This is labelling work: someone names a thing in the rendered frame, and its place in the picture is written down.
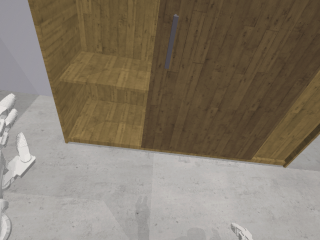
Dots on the robot left hand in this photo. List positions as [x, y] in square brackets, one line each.
[19, 165]

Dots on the left robot forearm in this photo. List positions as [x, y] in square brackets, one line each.
[5, 221]

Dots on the handle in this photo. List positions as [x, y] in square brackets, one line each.
[171, 40]

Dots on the robot right hand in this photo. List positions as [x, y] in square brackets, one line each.
[241, 233]

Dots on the wardrobe door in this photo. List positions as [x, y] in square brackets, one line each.
[236, 69]
[301, 119]

